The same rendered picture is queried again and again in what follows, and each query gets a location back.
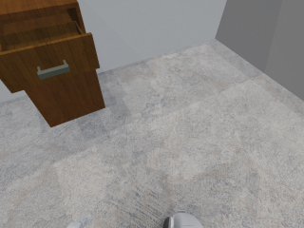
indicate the right robot thigh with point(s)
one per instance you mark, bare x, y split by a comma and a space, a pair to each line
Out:
183, 220

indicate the handle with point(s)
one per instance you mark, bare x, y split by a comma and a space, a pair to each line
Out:
53, 71

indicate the cabinet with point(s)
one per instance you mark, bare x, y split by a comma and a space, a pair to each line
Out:
66, 99

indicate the robot left hand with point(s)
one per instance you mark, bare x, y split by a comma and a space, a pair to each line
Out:
80, 222

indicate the drawer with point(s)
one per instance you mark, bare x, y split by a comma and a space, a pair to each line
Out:
21, 52

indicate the right robot shin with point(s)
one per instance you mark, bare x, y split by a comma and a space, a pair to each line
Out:
179, 211

